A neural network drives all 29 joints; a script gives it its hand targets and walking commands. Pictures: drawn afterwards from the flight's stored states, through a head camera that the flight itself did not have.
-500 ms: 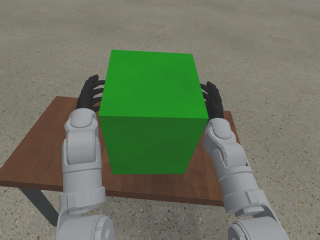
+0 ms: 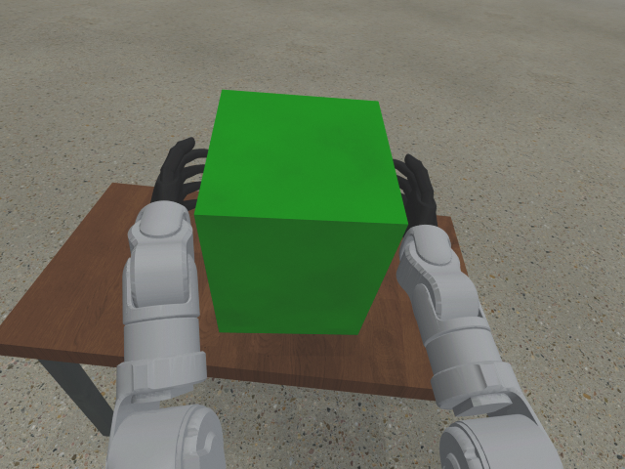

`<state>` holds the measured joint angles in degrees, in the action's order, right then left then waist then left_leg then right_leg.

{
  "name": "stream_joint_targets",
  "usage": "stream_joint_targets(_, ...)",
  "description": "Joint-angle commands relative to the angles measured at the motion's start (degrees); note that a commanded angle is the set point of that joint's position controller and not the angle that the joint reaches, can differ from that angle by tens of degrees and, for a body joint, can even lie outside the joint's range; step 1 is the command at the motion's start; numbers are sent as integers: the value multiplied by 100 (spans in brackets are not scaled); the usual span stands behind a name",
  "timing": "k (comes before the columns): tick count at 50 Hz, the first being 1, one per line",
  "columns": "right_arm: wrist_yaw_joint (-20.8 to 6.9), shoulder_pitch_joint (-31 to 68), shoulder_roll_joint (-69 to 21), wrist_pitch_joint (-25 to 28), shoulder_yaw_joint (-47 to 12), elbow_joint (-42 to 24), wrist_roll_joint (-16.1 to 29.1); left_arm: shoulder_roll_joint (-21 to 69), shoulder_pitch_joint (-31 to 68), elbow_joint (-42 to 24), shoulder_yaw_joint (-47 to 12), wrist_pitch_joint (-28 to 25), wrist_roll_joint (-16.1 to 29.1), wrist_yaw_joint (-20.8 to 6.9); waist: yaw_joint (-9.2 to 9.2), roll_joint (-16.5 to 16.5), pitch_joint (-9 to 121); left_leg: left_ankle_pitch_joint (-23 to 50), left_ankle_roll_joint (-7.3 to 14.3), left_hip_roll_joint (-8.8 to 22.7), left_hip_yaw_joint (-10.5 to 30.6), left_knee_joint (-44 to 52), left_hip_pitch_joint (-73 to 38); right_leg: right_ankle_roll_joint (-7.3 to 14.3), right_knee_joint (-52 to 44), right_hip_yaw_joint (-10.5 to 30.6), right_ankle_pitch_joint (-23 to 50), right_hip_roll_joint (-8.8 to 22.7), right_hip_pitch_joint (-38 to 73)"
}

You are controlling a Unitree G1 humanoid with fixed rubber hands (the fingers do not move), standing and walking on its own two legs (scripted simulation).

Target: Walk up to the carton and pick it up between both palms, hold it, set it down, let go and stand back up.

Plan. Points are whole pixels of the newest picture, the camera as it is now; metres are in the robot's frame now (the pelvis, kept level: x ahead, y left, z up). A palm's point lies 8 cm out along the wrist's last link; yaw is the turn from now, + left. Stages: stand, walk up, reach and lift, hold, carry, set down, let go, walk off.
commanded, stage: hold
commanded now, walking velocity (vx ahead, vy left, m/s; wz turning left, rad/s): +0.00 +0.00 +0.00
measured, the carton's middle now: (295, 221) +0.42 +0.01 +0.13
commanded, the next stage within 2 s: none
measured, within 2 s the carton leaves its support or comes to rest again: neither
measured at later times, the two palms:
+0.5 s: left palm (165, 211) +0.37 +0.16 +0.19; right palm (412, 225) +0.37 -0.13 +0.17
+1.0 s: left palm (172, 210) +0.38 +0.15 +0.19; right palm (417, 224) +0.37 -0.14 +0.17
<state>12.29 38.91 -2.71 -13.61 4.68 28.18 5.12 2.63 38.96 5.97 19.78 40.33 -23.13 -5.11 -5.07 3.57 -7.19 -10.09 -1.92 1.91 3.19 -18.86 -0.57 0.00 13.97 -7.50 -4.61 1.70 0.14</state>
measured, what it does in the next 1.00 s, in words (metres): stands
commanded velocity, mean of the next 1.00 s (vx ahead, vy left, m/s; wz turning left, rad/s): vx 0.00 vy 0.00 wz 0.00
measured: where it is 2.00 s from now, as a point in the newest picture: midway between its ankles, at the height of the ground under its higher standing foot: outside the picture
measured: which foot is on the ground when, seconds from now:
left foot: down 0.00-1.00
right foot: down 0.00-1.00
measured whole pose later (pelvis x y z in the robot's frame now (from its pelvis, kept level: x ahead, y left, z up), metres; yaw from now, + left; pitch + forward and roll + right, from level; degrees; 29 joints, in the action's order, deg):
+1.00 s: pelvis +0.01 +0.00 +0.00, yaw +0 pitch -10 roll -1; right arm 13.4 36.9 -1.6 -14.1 1.3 25.7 7.5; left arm 3.3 35.7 2.3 19.4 41.0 -22.9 -5.2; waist -5.4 2.9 -7.9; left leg -10.6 -2.0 2.3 3.2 -18.7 -2.3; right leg -0.1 13.4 -7.6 -5.0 1.3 2.1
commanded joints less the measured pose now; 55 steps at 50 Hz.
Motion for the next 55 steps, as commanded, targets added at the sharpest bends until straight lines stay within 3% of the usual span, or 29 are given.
stream_joint_targets(1,-718,3803,-2473,408,-2057,-1539,358,2718,2992,-418,-2633,-335,904,-767,-66,-566,2593,1329,-33,-469,-608,217,322,-93,102,-116,283,-424,1589)
stream_joint_targets(12,-552,3504,-2540,319,-2472,-1924,619,2579,2655,-860,-2694,-242,910,-825,-23,-404,2568,1850,-9,-522,-588,132,231,-184,172,-46,1067,-406,1919)
stream_joint_targets(19,-561,3532,-2500,310,-2363,-1976,574,2624,2810,-926,-2869,-225,991,-818,-107,-524,2465,1586,-63,-495,-579,174,216,-125,110,-97,607,-433,1644)
stream_joint_targets(29,-711,3745,-2396,374,-1989,-1598,329,2752,3008,-506,-2767,-269,953,-772,-138,-657,2402,1021,-75,-427,-583,305,345,-52,55,-164,-113,-444,1378)
stream_joint_targets(46,-575,3550,-2551,336,-2432,-1846,582,2575,2692,-782,-2658,-259,898,-812,-9,-386,2580,1742,18,-523,-602,155,272,-186,164,-41,988,-394,1911)
stream_joint_targets(55,-564,3584,-2528,313,-2336,-1936,545,2622,2871,-869,-2853,-238,996,-820,-105,-515,2488,1467,-39,-501,-589,204,265,-134,106,-92,549,-421,1645)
